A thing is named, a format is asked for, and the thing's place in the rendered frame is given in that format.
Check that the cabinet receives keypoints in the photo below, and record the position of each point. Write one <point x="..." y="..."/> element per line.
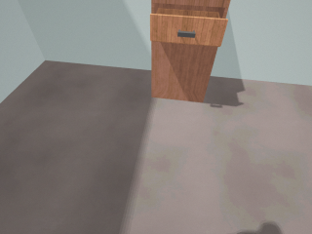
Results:
<point x="183" y="71"/>

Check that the handle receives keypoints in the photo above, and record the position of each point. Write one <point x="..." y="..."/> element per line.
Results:
<point x="188" y="34"/>

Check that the drawer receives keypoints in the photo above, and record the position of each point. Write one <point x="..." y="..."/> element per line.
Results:
<point x="209" y="28"/>

